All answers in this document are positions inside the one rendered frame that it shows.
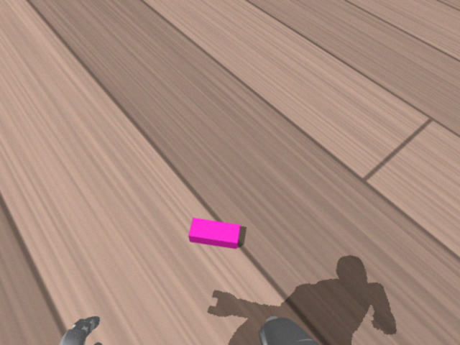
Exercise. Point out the carton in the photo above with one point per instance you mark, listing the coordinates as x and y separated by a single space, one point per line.
214 233

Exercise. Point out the left robot hand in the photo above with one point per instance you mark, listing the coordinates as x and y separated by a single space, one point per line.
81 329

